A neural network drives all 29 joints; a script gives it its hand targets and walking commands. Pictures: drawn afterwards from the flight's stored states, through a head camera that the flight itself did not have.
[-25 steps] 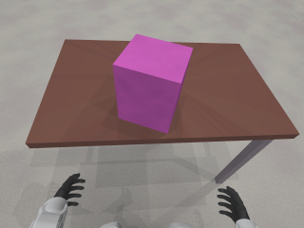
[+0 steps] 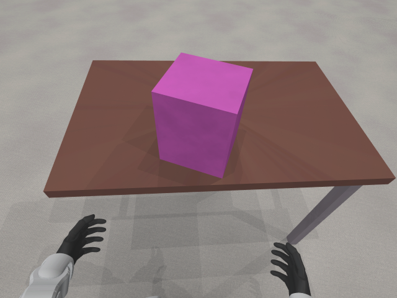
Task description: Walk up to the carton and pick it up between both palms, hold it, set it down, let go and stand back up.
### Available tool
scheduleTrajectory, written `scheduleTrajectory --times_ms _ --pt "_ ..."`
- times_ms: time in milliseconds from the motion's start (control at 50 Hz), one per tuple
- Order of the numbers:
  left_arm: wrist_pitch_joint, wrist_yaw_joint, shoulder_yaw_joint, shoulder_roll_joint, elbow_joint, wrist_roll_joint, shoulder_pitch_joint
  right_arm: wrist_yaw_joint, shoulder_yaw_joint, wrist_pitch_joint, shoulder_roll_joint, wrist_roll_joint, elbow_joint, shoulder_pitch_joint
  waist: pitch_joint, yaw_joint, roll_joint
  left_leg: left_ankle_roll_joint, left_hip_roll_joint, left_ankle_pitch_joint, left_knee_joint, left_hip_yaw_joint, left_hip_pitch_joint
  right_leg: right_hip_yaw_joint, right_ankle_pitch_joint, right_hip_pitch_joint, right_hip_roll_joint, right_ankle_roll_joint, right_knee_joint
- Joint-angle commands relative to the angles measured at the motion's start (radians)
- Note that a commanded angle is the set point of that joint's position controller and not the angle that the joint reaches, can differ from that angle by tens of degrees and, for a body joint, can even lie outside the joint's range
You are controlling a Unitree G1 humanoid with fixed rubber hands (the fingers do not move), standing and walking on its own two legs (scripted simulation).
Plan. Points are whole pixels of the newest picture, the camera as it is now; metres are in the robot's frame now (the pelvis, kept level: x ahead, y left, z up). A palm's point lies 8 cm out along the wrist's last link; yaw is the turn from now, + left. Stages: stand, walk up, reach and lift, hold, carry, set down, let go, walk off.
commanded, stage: reach and lift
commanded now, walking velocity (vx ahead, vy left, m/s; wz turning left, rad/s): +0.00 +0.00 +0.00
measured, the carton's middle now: (202, 117) +0.53 +0.00 +0.03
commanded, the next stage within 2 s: none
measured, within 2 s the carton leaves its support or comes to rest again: neither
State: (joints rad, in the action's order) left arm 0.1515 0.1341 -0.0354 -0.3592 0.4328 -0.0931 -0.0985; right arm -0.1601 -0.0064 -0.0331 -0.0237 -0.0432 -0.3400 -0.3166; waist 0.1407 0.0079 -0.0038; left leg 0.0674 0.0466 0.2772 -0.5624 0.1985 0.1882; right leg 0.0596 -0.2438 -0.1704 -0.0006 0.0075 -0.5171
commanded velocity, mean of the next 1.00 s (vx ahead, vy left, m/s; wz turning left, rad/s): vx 0.00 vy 0.00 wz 0.00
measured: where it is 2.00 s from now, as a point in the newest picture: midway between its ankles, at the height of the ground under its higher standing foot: outside the picture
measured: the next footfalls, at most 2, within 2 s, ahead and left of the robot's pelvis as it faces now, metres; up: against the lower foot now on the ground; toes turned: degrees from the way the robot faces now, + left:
none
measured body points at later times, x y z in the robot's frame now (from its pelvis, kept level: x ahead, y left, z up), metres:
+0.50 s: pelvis +0.04 +0.01 +0.00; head +0.06 +0.04 +0.45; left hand +0.25 +0.28 -0.01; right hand +0.24 -0.15 -0.01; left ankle +0.03 +0.07 -0.73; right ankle +0.03 -0.12 -0.73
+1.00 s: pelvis +0.04 +0.03 +0.01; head +0.06 +0.06 +0.45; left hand +0.30 +0.27 +0.04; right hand +0.31 -0.13 +0.04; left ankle +0.03 +0.07 -0.73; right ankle +0.03 -0.12 -0.73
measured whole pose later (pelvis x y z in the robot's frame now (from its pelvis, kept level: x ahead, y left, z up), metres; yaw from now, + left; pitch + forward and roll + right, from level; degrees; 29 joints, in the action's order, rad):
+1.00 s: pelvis +0.04 +0.03 +0.01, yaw +3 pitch -5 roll -4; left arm 0.13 0.15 0.07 -0.49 0.09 -0.31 0.00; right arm -0.39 0.01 0.05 0.04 -0.18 -0.08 -0.07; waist 0.15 -0.04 -0.01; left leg 0.08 0.04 0.31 -0.53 0.15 0.14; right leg 0.10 -0.21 -0.04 -0.01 -0.01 -0.33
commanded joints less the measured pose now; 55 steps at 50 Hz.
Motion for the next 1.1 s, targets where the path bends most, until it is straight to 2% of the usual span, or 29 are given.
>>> scheduleTrajectory --times_ms 0,20,60,80,120,160,200,220,240,320,360,380,420,460,500,560,580,600,660,680,700,720,740,800,880,940,960,1020,1080 --pt "-0.049 0.011 -0.05 -0.178 -0.146 -0.033 0.122 -0.023 0.009 -0.046 -0.019 -0.002 0.143 0.066 -0.126 0.014 0.07 -0.054 0.043 0.072 0.189 -0.119 0.014 -0.052 -0.041 0.014 0.003 0.037 0.104" --pt "-0.054 0.006 -0.037 -0.17 -0.176 -0.034 0.144 -0.024 0.013 -0.048 -0.023 -0.014 0.156 0.084 -0.124 0.011 0.095 -0.058 0.052 0.093 0.199 -0.135 0.003 -0.043 -0.047 0.007 -0.004 0.039 0.102" --pt "-0.074 0.006 -0.044 -0.19 -0.21 -0.047 0.111 -0.035 0.002 -0.061 0.003 -0.017 0.191 0.053 -0.143 0.004 0.079 -0.055 0.043 0.039 0.178 -0.128 0.01 -0.057 -0.014 0.032 0.001 0.035 0.1" --pt "-0.073 0.005 -0.046 -0.189 -0.229 -0.044 0.109 -0.039 0.0 -0.058 0.003 -0.023 0.175 0.04 -0.148 0.006 0.111 -0.066 0.04 0.008 0.176 -0.132 -0.02 -0.061 -0.004 0.015 0.007 0.041 0.108" --pt "-0.058 0.007 -0.063 -0.194 -0.263 -0.029 0.056 -0.05 -0.025 -0.055 0.015 -0.044 0.202 0.018 -0.134 -0.016 0.117 -0.078 0.04 -0.061 0.17 -0.135 -0.058 -0.059 0.027 0.029 0.003 0.048 0.119" --pt "-0.057 0.014 -0.058 -0.206 -0.257 -0.058 0.096 -0.068 -0.014 -0.045 0.018 -0.031 0.223 0.063 -0.123 -0.004 0.098 -0.083 0.03 -0.073 0.162 -0.135 -0.07 -0.067 0.007 -0.019 0.014 0.043 0.146" --pt "-0.047 0.008 -0.047 -0.194 -0.274 -0.062 0.043 -0.075 -0.014 -0.032 0.034 -0.03 0.237 0.027 -0.122 -0.012 0.134 -0.095 0.039 -0.1 0.172 -0.148 -0.085 -0.057 0.023 0.003 0.004 0.049 0.144" --pt "-0.057 0.008 -0.052 -0.214 -0.331 -0.075 0.095 -0.083 -0.007 -0.04 0.027 -0.033 0.287 0.071 -0.15 -0.018 0.126 -0.094 0.038 -0.113 0.162 -0.147 -0.066 -0.056 0.031 0.009 0.005 0.046 0.14" --pt "-0.054 0.007 -0.036 -0.206 -0.331 -0.087 0.057 -0.086 -0.013 -0.032 0.04 -0.039 0.269 0.04 -0.129 -0.018 0.132 -0.1 0.043 -0.115 0.168 -0.155 -0.069 -0.057 0.027 0.012 0.004 0.049 0.139" --pt "-0.082 0.019 -0.052 -0.23 -0.386 -0.108 0.043 -0.109 -0.031 -0.042 0.054 -0.056 0.343 0.051 -0.18 -0.028 0.123 -0.111 0.034 -0.292 0.122 -0.165 -0.131 -0.065 0.127 0.011 0.011 0.053 0.161" --pt "-0.075 0.027 -0.044 -0.224 -0.37 -0.11 -0.01 -0.124 -0.028 -0.034 0.061 -0.054 0.337 0.007 -0.164 -0.028 0.131 -0.119 0.035 -0.332 0.123 -0.177 -0.159 -0.064 0.148 0.01 0.009 0.053 0.176" --pt "-0.089 0.026 -0.046 -0.246 -0.422 -0.124 0.05 -0.131 -0.024 -0.048 0.059 -0.061 0.373 0.056 -0.196 -0.04 0.133 -0.122 0.035 -0.355 0.108 -0.178 -0.16 -0.063 0.146 -0.006 0.01 0.053 0.171" --pt "-0.094 0.029 -0.029 -0.242 -0.389 -0.139 0.019 -0.142 -0.025 -0.044 0.083 -0.053 0.362 0.024 -0.164 -0.03 0.129 -0.118 0.039 -0.319 0.115 -0.191 -0.154 -0.064 0.112 0.001 0.011 0.052 0.18" --pt "-0.12 0.029 -0.041 -0.241 -0.461 -0.146 0.041 -0.148 -0.028 -0.064 0.075 -0.06 0.407 0.051 -0.203 -0.047 0.138 -0.127 0.046 -0.384 0.101 -0.197 -0.169 -0.064 0.14 0.003 0.009 0.054 0.174" --pt "-0.133 0.035 -0.028 -0.237 -0.449 -0.147 -0.01 -0.157 -0.013 -0.069 0.076 -0.049 0.38 0.007 -0.202 -0.029 0.139 -0.137 0.052 -0.452 0.088 -0.215 -0.193 -0.062 0.175 0.035 0.003 0.057 0.177" --pt "-0.161 0.05 -0.029 -0.23 -0.497 -0.151 -0.055 -0.179 -0.036 -0.107 0.089 -0.066 0.392 -0.032 -0.212 -0.032 0.152 -0.146 0.049 -0.565 0.053 -0.223 -0.244 -0.068 0.26 0.041 0.007 0.058 0.181" --pt "-0.159 0.059 -0.026 -0.224 -0.477 -0.146 -0.091 -0.186 -0.039 -0.119 0.086 -0.066 0.385 -0.042 -0.182 -0.024 0.13 -0.145 0.046 -0.588 0.045 -0.232 -0.262 -0.066 0.278 0.028 0.004 0.058 0.189" --pt "-0.167 0.063 -0.04 -0.234 -0.506 -0.145 -0.071 -0.194 -0.047 -0.135 0.087 -0.067 0.408 -0.025 -0.203 -0.038 0.131 -0.148 0.04 -0.613 0.04 -0.231 -0.265 -0.066 0.294 0.024 0.006 0.054 0.192" --pt "-0.185 0.057 -0.025 -0.252 -0.555 -0.169 -0.007 -0.202 -0.021 -0.17 0.084 -0.067 0.439 0.053 -0.216 -0.044 0.147 -0.154 0.052 -0.583 0.037 -0.246 -0.256 -0.058 0.189 -0.018 -0.002 0.061 0.195" --pt "-0.188 0.046 -0.014 -0.263 -0.562 -0.183 0.056 -0.199 -0.001 -0.169 0.076 -0.063 0.441 0.111 -0.209 -0.05 0.179 -0.156 0.055 -0.536 0.046 -0.243 -0.213 -0.059 0.14 -0.017 -0.003 0.067 0.188" --pt "-0.179 0.047 -0.015 -0.261 -0.524 -0.19 0.021 -0.202 -0.019 -0.158 0.093 -0.064 0.431 0.088 -0.184 -0.046 0.146 -0.139 0.056 -0.488 0.056 -0.243 -0.189 -0.068 0.139 0.022 0.001 0.067 0.186" --pt "-0.18 0.041 -0.013 -0.27 -0.558 -0.198 0.076 -0.206 -0.007 -0.156 0.076 -0.065 0.454 0.138 -0.206 -0.05 0.155 -0.141 0.066 -0.474 0.068 -0.247 -0.171 -0.065 0.14 0.032 0.0 0.067 0.178" --pt "-0.175 0.037 -0.015 -0.284 -0.552 -0.2 0.102 -0.208 -0.013 -0.141 0.086 -0.071 0.449 0.158 -0.204 -0.056 0.178 -0.14 0.064 -0.453 0.071 -0.242 -0.156 -0.075 0.141 0.042 0.009 0.068 0.175" --pt "-0.144 0.031 -0.005 -0.28 -0.555 -0.203 0.139 -0.218 -0.009 -0.09 0.073 -0.095 0.441 0.199 -0.253 -0.038 0.185 -0.135 0.068 -0.454 0.092 -0.249 -0.172 -0.079 0.178 0.083 0.016 0.063 0.181" --pt "-0.091 0.012 0.024 -0.291 -0.561 -0.246 0.269 -0.226 0.047 0.004 0.017 -0.107 0.464 0.337 -0.284 -0.014 0.189 -0.155 0.087 -0.491 0.122 -0.266 -0.199 -0.068 0.175 0.076 0.012 0.057 0.2" --pt "-0.037 0.008 0.012 -0.273 -0.546 -0.217 0.278 -0.229 0.03 0.08 0.007 -0.139 0.416 0.325 -0.29 -0.008 0.209 -0.157 0.086 -0.538 0.138 -0.267 -0.238 -0.071 0.228 0.119 0.005 0.062 0.215" --pt "-0.021 0.006 0.007 -0.293 -0.534 -0.218 0.371 -0.23 0.048 0.104 -0.013 -0.144 0.426 0.411 -0.311 -0.003 0.209 -0.153 0.082 -0.499 0.147 -0.263 -0.202 -0.069 0.21 0.12 0.006 0.06 0.216" --pt "0.041 0.016 0.018 -0.273 -0.469 -0.235 0.431 -0.233 0.054 0.181 -0.034 -0.16 0.446 0.494 -0.279 0.018 0.132 -0.132 0.079 -0.408 0.175 -0.253 -0.157 -0.066 0.212 0.138 0.004 0.054 0.223" --pt "0.088 0.021 -0.007 -0.286 -0.422 -0.229 0.512 -0.238 0.037 0.24 -0.022 -0.176 0.466 0.561 -0.311 0.002 0.095 -0.113 0.075 -0.347 0.192 -0.236 -0.141 -0.068 0.208 0.149 0.008 0.051 0.219"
